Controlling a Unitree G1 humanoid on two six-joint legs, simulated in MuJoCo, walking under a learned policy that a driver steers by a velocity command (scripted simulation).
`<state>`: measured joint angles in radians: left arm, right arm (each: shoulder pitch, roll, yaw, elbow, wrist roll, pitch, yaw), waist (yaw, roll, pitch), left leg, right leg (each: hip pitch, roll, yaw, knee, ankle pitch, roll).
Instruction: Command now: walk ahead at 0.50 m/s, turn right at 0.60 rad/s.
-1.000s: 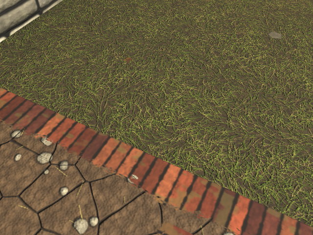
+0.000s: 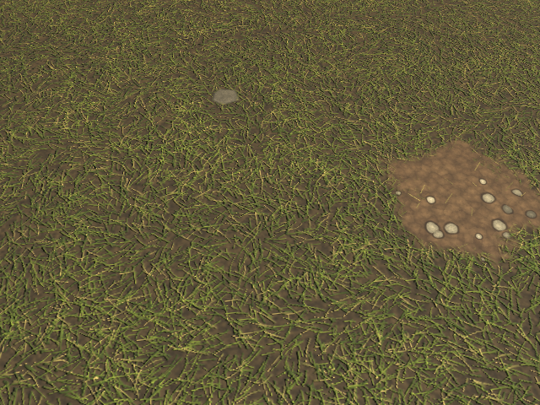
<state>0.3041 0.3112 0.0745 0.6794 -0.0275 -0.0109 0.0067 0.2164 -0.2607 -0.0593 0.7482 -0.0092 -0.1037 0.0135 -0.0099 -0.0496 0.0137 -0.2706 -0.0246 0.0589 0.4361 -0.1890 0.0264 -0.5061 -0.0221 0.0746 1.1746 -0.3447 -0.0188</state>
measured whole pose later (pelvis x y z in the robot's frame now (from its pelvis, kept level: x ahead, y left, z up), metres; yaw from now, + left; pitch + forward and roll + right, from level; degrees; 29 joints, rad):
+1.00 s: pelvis +0.58 -0.13 -0.05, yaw -15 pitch +1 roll +0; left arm 0.24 0.26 0.06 0.76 0.00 -0.07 0.02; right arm 0.24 -0.26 -0.04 0.85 0.00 -0.08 0.05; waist -0.01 -0.03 0.04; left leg -0.37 -0.10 -0.05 0.52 -0.17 0.07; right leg -0.46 -0.01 0.06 1.17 -0.39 -0.01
